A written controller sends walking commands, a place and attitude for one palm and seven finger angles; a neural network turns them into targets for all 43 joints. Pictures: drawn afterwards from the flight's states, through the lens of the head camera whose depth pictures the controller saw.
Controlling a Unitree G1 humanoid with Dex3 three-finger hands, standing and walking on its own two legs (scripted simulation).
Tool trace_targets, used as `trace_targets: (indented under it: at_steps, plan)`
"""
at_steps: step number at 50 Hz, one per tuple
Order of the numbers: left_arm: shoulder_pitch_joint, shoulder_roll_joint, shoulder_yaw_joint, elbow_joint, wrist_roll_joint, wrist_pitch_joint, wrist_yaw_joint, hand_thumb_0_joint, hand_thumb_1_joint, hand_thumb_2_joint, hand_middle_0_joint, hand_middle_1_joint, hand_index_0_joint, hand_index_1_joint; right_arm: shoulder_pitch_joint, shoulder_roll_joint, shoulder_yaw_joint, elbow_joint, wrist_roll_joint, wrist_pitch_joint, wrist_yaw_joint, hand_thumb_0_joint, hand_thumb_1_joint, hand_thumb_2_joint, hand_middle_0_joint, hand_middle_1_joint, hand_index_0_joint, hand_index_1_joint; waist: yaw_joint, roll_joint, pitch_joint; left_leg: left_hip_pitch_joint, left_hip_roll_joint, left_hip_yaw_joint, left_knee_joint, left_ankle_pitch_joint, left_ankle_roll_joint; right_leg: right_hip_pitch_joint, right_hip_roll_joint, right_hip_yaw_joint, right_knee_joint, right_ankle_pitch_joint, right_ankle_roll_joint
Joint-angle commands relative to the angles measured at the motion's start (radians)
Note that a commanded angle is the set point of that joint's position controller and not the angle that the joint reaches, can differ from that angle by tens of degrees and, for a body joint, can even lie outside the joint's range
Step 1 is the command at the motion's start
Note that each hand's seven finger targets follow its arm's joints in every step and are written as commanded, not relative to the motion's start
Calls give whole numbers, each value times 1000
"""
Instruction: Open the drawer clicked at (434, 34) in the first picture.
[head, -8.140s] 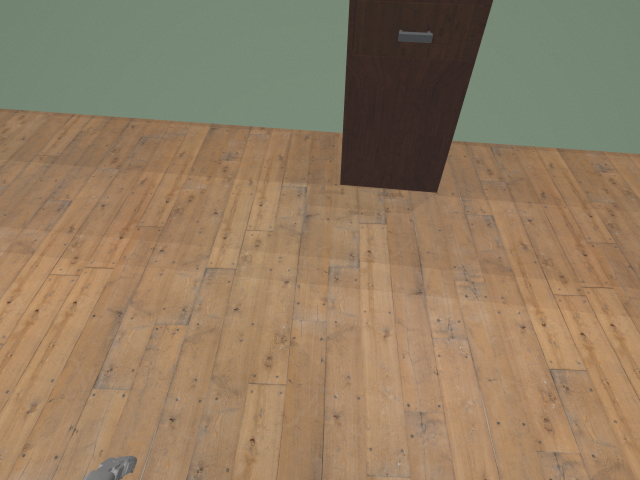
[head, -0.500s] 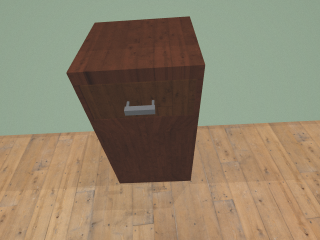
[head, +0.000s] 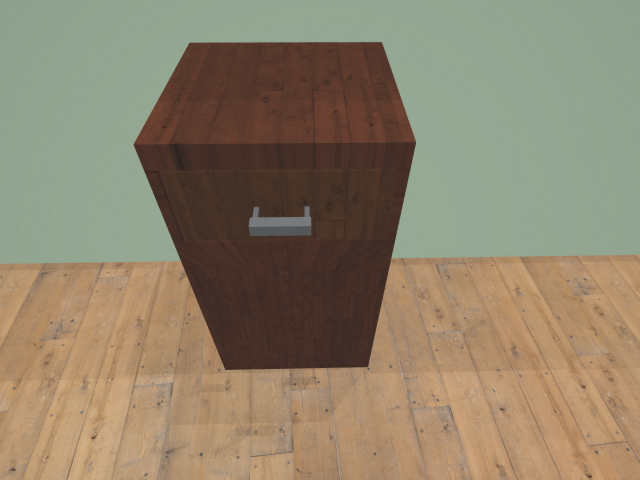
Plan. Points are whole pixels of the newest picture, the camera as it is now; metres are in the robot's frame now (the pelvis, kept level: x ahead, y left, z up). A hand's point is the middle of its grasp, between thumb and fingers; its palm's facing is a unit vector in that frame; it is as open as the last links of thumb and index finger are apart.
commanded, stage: look again from close up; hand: left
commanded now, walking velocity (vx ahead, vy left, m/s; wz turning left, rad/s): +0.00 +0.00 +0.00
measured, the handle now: (281, 218) +0.58 +0.11 -0.04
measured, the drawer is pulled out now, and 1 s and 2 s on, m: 0.00 0.00 0.00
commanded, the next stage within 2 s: shuffle to correct the standing spot in 0.30 s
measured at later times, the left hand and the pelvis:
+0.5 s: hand out of the picture +0.03 +0.14 -0.18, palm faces +0.02 -0.99 -0.17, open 7.3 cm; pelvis +0.04 -0.02 +0.00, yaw +0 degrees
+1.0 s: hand out of the picture +0.07 +0.03 -0.18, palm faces +0.11 -0.98 -0.13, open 7.3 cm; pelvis +0.09 -0.12 +0.00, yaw +4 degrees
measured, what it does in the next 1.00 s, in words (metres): steps to the right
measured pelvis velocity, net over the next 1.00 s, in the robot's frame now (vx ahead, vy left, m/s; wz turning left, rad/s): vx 0.09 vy -0.12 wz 0.07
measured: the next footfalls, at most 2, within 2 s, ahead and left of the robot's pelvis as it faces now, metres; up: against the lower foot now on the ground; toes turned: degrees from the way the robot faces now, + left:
left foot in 1.10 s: +0.12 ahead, +0.02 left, +0.00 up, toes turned +4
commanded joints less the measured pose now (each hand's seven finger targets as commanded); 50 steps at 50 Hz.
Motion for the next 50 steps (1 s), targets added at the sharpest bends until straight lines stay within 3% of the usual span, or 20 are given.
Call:
trace_targets:
  at_steps: [1,7,11,20,22,26,30,33,34,36,37,39,40,41,42,44,46,47,50]
  plan:
    - [47,76,12,-26,2,-23,8,0,900,900,-200,-300,-200,-300,48,-103,-18,-30,3,-19,-13,0,-900,-900,200,300,200,300,4,-25,79,-72,235,-257,-178,-127,-66,-16,-56,71,-48,3,-50]
    - [52,69,10,-11,0,-25,9,0,900,900,-200,-300,-200,-300,46,-98,-16,-18,5,-27,-19,0,-900,-900,200,300,200,300,2,-13,44,-8,231,-233,-145,32,-69,-8,-60,66,-45,43,-42]
    - [49,68,11,-3,-3,-26,11,0,900,900,-200,-300,-200,-300,51,-92,-14,-7,6,-31,-24,0,-900,-900,200,300,200,300,-1,-13,17,42,229,-202,-102,207,-72,6,-59,65,-38,73,-37]
    - [48,67,9,6,-3,-25,11,0,900,900,-200,-300,-200,-300,40,-82,-11,13,6,-30,-25,0,-900,-900,200,300,200,300,5,-34,51,18,219,-187,-92,151,-65,24,-66,75,-52,84,-42]
    - [49,64,11,5,-2,-22,7,0,900,900,-200,-300,-200,-300,49,-87,-13,16,3,-32,-27,0,-900,-900,200,300,200,300,0,-39,45,28,237,-203,-99,98,-57,15,-48,59,-32,44,-42]
    - [36,56,19,-13,9,-10,-2,0,900,900,-200,-300,-200,-300,74,-114,-33,26,-2,-26,-39,0,-900,-900,200,300,200,300,-11,8,68,78,321,-295,-117,130,-8,-92,-11,-1,57,-65,-34]
    - [8,59,30,-36,16,-1,-8,0,900,900,-200,-300,-200,-300,123,-120,-44,35,-9,-19,-50,0,-900,-900,200,300,200,300,-28,52,89,132,405,-393,-118,265,74,-228,-8,-16,229,-245,-32]
    - [-6,58,39,-57,17,1,-15,0,900,900,-200,-300,-200,-300,117,-130,-54,24,-16,-16,-50,0,-900,-900,200,300,200,300,-21,25,84,101,426,-393,-78,350,104,-231,-24,-13,259,-268,-35]
    - [7,48,42,-56,15,1,-17,0,900,900,-200,-300,-200,-300,95,-136,-57,17,-16,-16,-50,0,-900,-900,200,300,200,300,-9,25,68,65,411,-365,-61,345,90,-178,-23,-16,214,-232,-33]
    - [58,42,45,-45,13,-3,-21,0,900,900,-200,-300,-200,-300,52,-133,-58,6,-13,-12,-47,0,-900,-900,200,300,200,300,24,2,52,-64,329,-278,-1,221,21,7,-12,-33,31,-61,-30]
    - [92,60,49,-33,13,-6,-20,0,900,900,-200,-300,-200,-300,49,-116,-56,2,-8,-13,-43,0,-900,-900,200,300,200,300,30,-44,42,-143,268,-222,43,90,-19,101,-43,20,-23,3,-40]
    - [131,121,50,-16,7,-7,-12,0,900,900,-200,-300,-200,-300,60,-49,-42,-3,-5,-10,-31,0,-900,-900,200,300,200,300,29,-207,47,-275,116,-55,184,-233,-82,180,-182,189,-100,45,-112]
    - [144,151,57,-19,6,-6,-10,0,900,900,-200,-300,-200,-300,71,-36,-44,-5,-5,-3,-30,0,-900,-900,200,300,200,300,33,-222,28,-271,93,-18,318,-337,-89,143,-247,245,-166,-58,-170]
    - [146,150,62,-31,9,-4,-9,0,900,900,-200,-300,-200,-300,28,-40,-47,-15,-6,7,-31,0,-900,-900,200,300,200,300,52,-257,70,-306,109,-27,480,-410,-86,93,-251,288,-221,-52,-207]
    - [127,134,61,-40,13,-1,-6,0,900,900,-200,-300,-200,-300,7,-49,-51,-24,-5,9,-30,0,-900,-900,200,300,200,300,49,-231,104,-349,124,-49,590,-413,-83,72,-255,292,-237,15,-240]
    - [102,113,60,-52,13,-5,3,0,900,900,-200,-300,-200,-300,1,-29,-48,-23,-5,7,-28,0,-900,-900,200,300,200,300,28,-90,92,-350,144,-59,640,-369,-91,80,-246,222,-202,227,-265]
    - [89,99,51,-50,6,-34,10,0,900,900,-200,-300,-200,-300,4,18,-33,-14,3,1,-19,0,-900,-900,200,300,200,300,12,5,26,-273,149,-73,523,-308,-113,98,-238,156,-169,452,-250]
    - [84,105,45,-47,5,-43,11,0,900,900,-200,-300,-200,-300,3,33,-25,-11,9,-1,-16,0,-900,-900,200,300,200,300,10,21,-5,-221,146,-72,441,-270,-122,97,-233,140,-162,494,-239]
    - [89,118,45,-43,3,-55,15,0,900,900,-200,-300,-200,-300,-3,27,-24,-12,19,-1,-16,0,-900,-900,200,300,200,300,15,-8,-41,-151,125,-67,270,-176,-138,147,-225,134,-112,669,-197]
